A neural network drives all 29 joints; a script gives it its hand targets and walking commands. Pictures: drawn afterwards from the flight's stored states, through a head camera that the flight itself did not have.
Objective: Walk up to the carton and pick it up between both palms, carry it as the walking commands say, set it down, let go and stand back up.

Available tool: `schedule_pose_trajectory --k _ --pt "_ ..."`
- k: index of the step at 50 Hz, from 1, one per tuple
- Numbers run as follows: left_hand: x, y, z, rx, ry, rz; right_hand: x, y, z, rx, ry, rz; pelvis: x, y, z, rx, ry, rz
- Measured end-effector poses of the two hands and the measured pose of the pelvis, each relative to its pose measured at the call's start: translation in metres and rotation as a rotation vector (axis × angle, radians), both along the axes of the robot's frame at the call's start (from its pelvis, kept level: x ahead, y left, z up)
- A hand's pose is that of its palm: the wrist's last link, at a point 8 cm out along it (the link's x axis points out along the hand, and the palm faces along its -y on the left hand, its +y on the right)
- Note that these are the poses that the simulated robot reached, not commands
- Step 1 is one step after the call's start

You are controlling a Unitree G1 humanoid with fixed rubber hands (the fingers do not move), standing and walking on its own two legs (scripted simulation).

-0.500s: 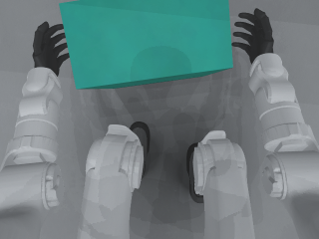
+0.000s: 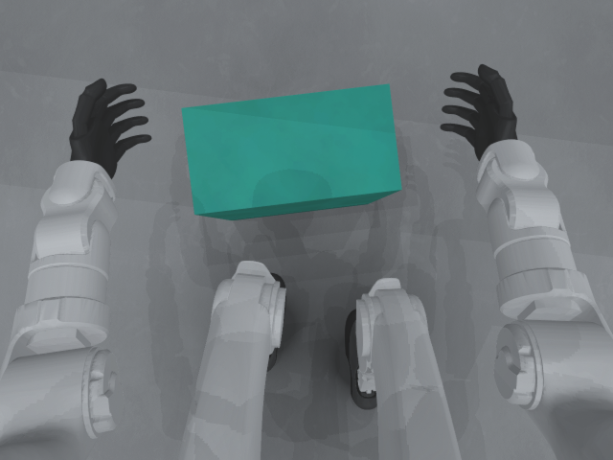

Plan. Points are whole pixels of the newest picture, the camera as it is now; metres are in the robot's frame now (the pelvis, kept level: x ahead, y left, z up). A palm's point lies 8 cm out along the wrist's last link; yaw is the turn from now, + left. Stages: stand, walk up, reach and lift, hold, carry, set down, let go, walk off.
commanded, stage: set down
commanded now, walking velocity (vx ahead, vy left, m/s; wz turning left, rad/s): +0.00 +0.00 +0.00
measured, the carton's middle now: (294, 166) +0.47 +0.07 -0.34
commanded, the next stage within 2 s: let go in 0.74 s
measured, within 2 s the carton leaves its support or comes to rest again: neither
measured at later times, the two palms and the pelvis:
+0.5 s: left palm out of the picture +0.42 +0.30 +0.03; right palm (609, 92) +0.49 -0.18 +0.02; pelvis +0.03 +0.01 +0.13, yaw +1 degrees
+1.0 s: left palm out of the picture +0.38 +0.29 +0.09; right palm out of the picture +0.44 -0.18 +0.08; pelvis +0.07 +0.01 +0.21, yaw +1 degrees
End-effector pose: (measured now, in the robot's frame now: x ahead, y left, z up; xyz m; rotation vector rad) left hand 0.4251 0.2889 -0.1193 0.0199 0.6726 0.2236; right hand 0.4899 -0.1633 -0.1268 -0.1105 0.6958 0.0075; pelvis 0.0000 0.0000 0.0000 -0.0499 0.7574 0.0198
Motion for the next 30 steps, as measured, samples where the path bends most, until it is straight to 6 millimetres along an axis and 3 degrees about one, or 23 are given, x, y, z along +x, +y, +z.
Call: schedule_pose_trajectory --k 8,18,30 --pt "0.001 0.004 0.036 0.012 0.008 0.008 -0.009 -0.012 0.030 -0.001 0.011 -0.019 0.005 0.003 0.033 -0.001 0.017 0.001" --pt "0.001 0.014 0.103 0.018 -0.001 0.012 0.001 -0.013 0.097 0.003 -0.020 0.005 0.019 0.006 0.085 0.008 0.028 0.000" --pt "-0.004 0.013 0.172 -0.005 0.033 0.016 -0.003 -0.016 0.176 0.000 0.004 0.010 0.040 0.009 0.155 0.008 -0.027 0.008"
